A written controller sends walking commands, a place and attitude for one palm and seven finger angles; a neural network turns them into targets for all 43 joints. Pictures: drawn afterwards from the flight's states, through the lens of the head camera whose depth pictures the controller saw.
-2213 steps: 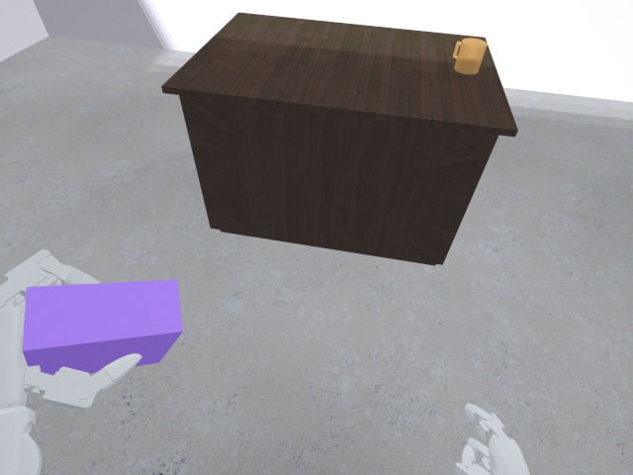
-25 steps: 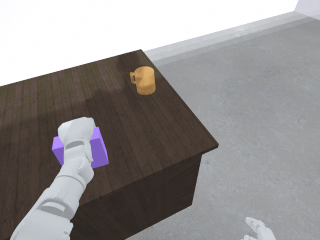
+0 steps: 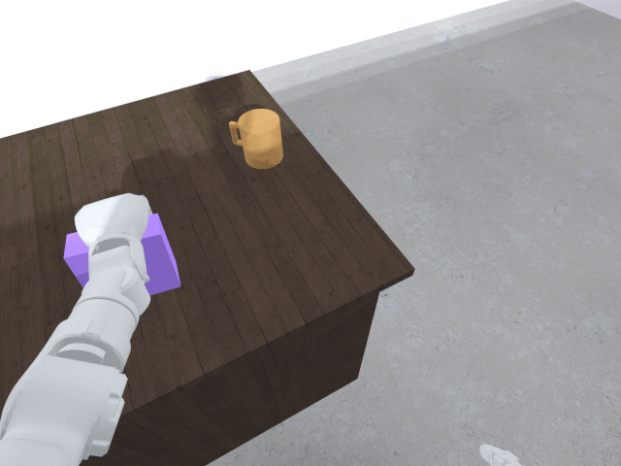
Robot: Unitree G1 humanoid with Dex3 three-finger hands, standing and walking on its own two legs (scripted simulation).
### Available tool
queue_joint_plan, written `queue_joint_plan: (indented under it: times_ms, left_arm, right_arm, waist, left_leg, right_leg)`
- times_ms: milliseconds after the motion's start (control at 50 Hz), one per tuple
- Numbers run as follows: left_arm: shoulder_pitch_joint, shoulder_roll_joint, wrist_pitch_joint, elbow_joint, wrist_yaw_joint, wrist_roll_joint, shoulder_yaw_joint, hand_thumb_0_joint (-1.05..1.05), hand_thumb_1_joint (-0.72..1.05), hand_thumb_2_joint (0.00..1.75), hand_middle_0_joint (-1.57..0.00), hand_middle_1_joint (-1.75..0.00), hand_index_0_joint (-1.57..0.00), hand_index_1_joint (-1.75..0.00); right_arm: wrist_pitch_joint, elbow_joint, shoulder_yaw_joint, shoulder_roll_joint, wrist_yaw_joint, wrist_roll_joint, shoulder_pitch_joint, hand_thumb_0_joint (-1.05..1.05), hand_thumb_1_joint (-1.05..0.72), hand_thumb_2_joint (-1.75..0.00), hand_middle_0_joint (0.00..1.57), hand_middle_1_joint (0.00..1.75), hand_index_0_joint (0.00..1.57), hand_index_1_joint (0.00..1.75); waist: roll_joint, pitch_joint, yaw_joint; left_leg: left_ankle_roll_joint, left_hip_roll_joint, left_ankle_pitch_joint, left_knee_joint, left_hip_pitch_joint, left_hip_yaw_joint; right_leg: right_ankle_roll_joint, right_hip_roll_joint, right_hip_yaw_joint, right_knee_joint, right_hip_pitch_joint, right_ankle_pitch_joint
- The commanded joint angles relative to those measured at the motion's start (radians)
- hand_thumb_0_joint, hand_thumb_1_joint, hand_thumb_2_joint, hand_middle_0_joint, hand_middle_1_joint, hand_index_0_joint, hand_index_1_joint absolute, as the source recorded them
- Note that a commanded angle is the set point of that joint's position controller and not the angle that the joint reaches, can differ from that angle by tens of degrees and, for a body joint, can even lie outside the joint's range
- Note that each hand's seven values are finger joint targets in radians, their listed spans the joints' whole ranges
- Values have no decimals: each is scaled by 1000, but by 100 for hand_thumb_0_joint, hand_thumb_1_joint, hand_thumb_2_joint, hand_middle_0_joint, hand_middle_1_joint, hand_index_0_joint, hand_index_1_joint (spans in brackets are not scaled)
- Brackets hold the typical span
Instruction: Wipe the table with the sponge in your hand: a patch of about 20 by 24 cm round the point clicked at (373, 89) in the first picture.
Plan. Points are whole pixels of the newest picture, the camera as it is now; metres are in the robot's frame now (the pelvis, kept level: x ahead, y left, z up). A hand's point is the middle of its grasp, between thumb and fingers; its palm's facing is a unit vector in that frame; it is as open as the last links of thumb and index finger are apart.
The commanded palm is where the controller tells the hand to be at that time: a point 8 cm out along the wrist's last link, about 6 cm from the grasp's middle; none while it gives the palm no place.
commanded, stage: wipe forward along the middle lane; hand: left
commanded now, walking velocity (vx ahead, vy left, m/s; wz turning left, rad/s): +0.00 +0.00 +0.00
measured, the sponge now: (131, 270) +0.39 +0.28 -0.01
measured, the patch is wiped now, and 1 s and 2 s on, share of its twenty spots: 1.00 1.00 1.00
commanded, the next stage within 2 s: slide back across to the first lane in 0.20 s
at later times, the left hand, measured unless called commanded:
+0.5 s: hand (115, 229) +0.44 +0.31 +0.03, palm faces -0.09 -0.05 -0.99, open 9.5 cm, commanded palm +0.41 +0.32 +0.09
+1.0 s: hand (71, 245) +0.41 +0.36 +0.03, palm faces -0.06 -0.07 -1.00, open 9.5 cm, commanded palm +0.37 +0.36 +0.09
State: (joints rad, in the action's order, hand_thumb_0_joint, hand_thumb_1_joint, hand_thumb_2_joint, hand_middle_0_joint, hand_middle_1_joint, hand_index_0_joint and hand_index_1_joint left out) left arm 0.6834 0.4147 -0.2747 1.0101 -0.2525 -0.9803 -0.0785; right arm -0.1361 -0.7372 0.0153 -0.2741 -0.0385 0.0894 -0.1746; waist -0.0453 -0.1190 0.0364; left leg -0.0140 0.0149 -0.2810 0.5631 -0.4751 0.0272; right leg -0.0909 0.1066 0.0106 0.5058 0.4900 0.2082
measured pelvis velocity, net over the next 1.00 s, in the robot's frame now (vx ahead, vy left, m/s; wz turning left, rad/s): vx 0.03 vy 0.06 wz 0.00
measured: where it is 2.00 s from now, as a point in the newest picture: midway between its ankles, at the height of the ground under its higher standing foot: outside the picture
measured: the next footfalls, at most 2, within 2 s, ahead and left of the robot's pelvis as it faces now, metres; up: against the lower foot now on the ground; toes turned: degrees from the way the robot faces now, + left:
none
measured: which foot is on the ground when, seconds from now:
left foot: down 0.00-1.00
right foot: down 0.00-1.00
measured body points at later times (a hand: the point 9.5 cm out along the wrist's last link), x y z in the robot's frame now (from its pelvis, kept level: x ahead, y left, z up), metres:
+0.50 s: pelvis +0.01 +0.03 +0.00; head +0.06 +0.03 +0.45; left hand +0.44 +0.31 +0.09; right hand +0.08 -0.23 -0.13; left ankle -0.01 +0.12 -0.73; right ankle +0.02 -0.06 -0.73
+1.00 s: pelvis +0.03 +0.06 +0.00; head +0.07 +0.06 +0.45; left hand +0.41 +0.36 +0.09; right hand +0.18 -0.19 -0.11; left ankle -0.01 +0.12 -0.73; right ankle +0.02 -0.06 -0.73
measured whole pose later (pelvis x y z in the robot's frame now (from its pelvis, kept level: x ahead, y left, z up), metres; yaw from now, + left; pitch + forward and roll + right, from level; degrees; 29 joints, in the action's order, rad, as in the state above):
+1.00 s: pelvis +0.03 +0.06 +0.00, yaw +0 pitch +10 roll -2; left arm 0.52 0.44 -0.22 0.78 -0.22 -1.00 -0.04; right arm -0.16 -0.70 -0.01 -0.26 0.00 0.08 -0.16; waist -0.05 -0.13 -0.01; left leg -0.09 0.07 -0.31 0.53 -0.39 0.02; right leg -0.02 0.05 -0.01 0.44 0.39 0.24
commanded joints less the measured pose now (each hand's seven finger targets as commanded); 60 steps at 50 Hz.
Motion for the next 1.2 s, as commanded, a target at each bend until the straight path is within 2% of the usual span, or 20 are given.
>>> queue_joint_plan:
  times_ms: [0,120,200,280,340,380,420,440,460,520,580,620,680,720,780,920,980,1020,1140,1180]
  left_arm:
    - [307,239,-16,-61,-36,-48,22,0,10,130,-120,-160,-120,-160]
    - [331,253,-1,-45,-48,-42,50,0,10,130,-120,-160,-120,-160]
    - [398,279,-11,-5,-59,-50,40,0,10,130,-120,-160,-120,-160]
    - [457,302,-16,38,-63,-70,38,0,10,130,-120,-160,-120,-160]
    - [462,314,-5,5,-59,-68,56,0,10,130,-120,-160,-120,-160]
    - [392,351,-2,8,-57,-61,96,0,10,130,-120,-160,-120,-160]
    - [390,379,5,-17,-54,-54,122,0,10,130,-120,-160,-120,-160]
    - [408,365,12,-40,-52,-57,98,0,10,130,-120,-160,-120,-160]
    - [371,389,12,-42,-56,-63,127,0,10,130,-120,-160,-120,-160]
    - [336,379,10,-92,-50,-60,129,0,10,130,-120,-160,-120,-160]
    - [297,364,3,-91,-39,-57,115,0,10,130,-120,-160,-120,-160]
    - [285,366,5,-126,-23,-52,120,0,10,130,-120,-160,-120,-160]
    - [263,320,14,-161,0,-49,81,0,10,130,-120,-160,-120,-160]
    - [246,325,27,-196,14,-53,89,0,10,130,-120,-160,-120,-160]
    - [241,283,36,-235,25,-63,52,0,10,130,-120,-160,-120,-160]
    - [98,279,39,-357,25,-36,106,0,10,130,-120,-160,-120,-160]
    - [15,313,17,-376,22,-39,135,0,10,130,-120,-160,-120,-160]
    - [51,303,5,-412,29,-30,124,0,10,130,-120,-160,-120,-160]
    - [-3,168,-26,-465,65,-28,6,0,10,130,-120,-160,-120,-160]
    - [-17,153,-27,-462,74,-28,-7,0,10,130,-120,-160,-120,-160]
  right_arm:
    - [35,102,-46,-131,6,-7,21,0,-90,-90,20,30,20,30]
    - [37,92,-54,-135,12,-11,-6,0,-90,-90,20,30,20,30]
    - [39,80,-49,-143,11,-10,-17,0,-90,-90,20,30,20,30]
    - [43,69,-47,-144,12,-12,-38,0,-90,-90,20,30,20,30]
    - [47,76,-53,-138,16,-16,-48,0,-90,-90,20,30,20,30]
    - [43,86,-54,-138,20,-17,-49,0,-90,-90,20,30,20,30]
    - [39,95,-54,-139,19,-16,-40,0,-90,-90,20,30,20,30]
    - [38,97,-53,-141,19,-15,-43,0,-90,-90,20,30,20,30]
    - [38,97,-56,-142,22,-15,-43,0,-90,-90,20,30,20,30]
    - [37,110,-58,-141,25,-12,-19,0,-90,-90,20,30,20,30]
    - [33,109,-58,-146,29,-9,-15,0,-90,-90,20,30,20,30]
    - [33,118,-57,-145,28,-7,-2,0,-90,-90,20,30,20,30]
    - [33,118,-62,-146,29,-5,-3,0,-90,-90,20,30,20,30]
    - [32,126,-63,-143,25,-5,6,0,-90,-90,20,30,20,30]
    - [26,120,-68,-144,27,-8,5,0,-90,-90,20,30,20,30]
    - [13,142,-78,-140,36,-18,35,0,-90,-90,20,30,20,30]
    - [4,143,-73,-145,42,-23,45,0,-90,-90,20,30,20,30]
    - [-1,148,-68,-144,40,-19,69,0,-90,-90,20,30,20,30]
    - [-2,163,-68,-138,41,-15,87,0,-90,-90,20,30,20,30]
    - [-5,163,-66,-138,38,-16,89,0,-90,-90,20,30,20,30]
  waist:
    - [70,-248,9]
    - [98,-289,10]
    - [101,-237,34]
    - [64,-243,41]
    - [1,-336,15]
    - [20,-379,-10]
    - [29,-386,-17]
    - [26,-368,-5]
    - [25,-361,-22]
    - [7,-343,-35]
    - [27,-282,-29]
    - [14,-289,-40]
    - [3,-260,-29]
    - [-22,-283,-41]
    - [-23,-267,-29]
    - [-12,-333,-70]
    - [-18,-318,-85]
    - [-11,-297,-76]
    - [-19,-266,-56]
    - [1,-249,-51]
  left_leg:
    - [-47,23,100,-42,-20,-20]
    - [-48,18,149,-38,-15,-14]
    - [-48,17,91,-43,-35,-14]
    - [-46,13,81,-44,-28,-2]
    - [-45,9,143,-41,28,-2]
    - [-44,10,183,-37,33,-4]
    - [-45,11,197,-46,30,2]
    - [-46,11,193,-48,37,0]
    - [-47,12,206,-51,43,2]
    - [-46,12,249,-66,77,8]
    - [-46,9,243,-77,85,10]
    - [-43,7,273,-88,110,19]
    - [-42,3,295,-84,154,20]
    - [-31,0,355,-86,184,35]
    - [-16,-10,402,-74,234,47]
    - [15,-30,679,-44,309,68]
    - [23,-25,695,-41,301,66]
    - [22,-22,672,-53,290,66]
    - [25,-32,651,-49,343,92]
    - [25,-30,601,-52,332,95]
  right_leg:
    - [50,-97,-107,-64,-262,-205]
    - [47,-90,-91,-46,-270,-274]
    - [53,-89,-87,-62,-214,-175]
    - [47,-83,-70,-55,-170,-116]
    - [41,-80,-64,-37,-204,-165]
    - [39,-78,-67,-31,-260,-222]
    - [38,-79,-68,-35,-287,-243]
    - [41,-78,-64,-35,-276,-237]
    - [37,-76,-61,-36,-285,-243]
    - [30,-73,-53,-46,-291,-262]
    - [30,-71,-43,-56,-277,-247]
    - [23,-70,-42,-60,-288,-255]
    - [21,-67,-35,-68,-261,-257]
    - [12,-64,-30,-60,-259,-269]
    - [9,-59,-16,-56,-211,-257]
    - [9,-61,-11,-36,-241,-375]
    - [9,-61,-13,-34,-260,-394]
    - [9,-64,-13,-41,-267,-392]
    - [10,-59,-2,-52,-208,-313]
    - [8,-57,0,-57,-197,-281]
